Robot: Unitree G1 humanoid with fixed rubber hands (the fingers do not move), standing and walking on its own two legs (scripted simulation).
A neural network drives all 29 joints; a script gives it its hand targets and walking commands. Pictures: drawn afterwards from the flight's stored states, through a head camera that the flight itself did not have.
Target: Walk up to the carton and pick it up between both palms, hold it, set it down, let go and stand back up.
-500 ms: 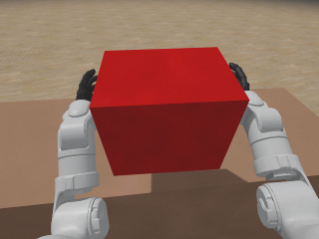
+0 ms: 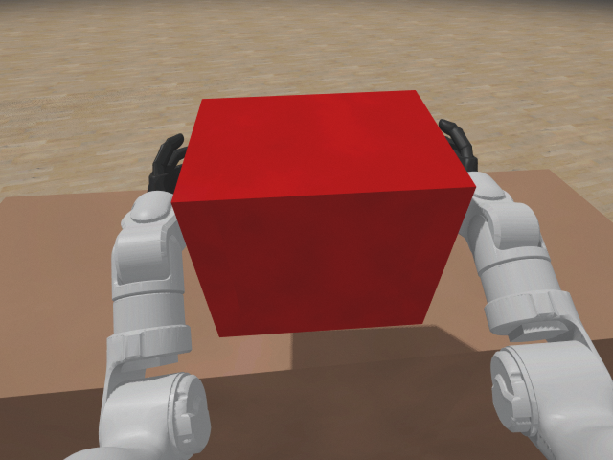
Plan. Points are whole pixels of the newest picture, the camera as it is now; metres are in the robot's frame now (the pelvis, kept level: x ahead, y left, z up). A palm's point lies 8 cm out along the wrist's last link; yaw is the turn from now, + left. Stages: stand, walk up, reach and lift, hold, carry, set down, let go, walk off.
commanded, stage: hold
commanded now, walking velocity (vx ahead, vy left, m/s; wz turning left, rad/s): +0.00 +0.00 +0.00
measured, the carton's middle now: (316, 215) +0.36 +0.00 +0.19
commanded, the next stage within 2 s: none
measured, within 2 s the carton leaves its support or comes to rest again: neither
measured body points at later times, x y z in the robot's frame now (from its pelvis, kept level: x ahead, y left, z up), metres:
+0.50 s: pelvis +0.00 +0.00 +0.00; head -0.06 +0.03 +0.45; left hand +0.37 +0.18 +0.21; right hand +0.38 -0.18 +0.23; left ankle +0.02 +0.13 -0.75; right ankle +0.01 -0.13 -0.75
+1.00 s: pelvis +0.00 +0.00 +0.00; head -0.06 +0.02 +0.45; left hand +0.38 +0.19 +0.22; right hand +0.38 -0.18 +0.23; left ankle +0.02 +0.13 -0.75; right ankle +0.01 -0.13 -0.75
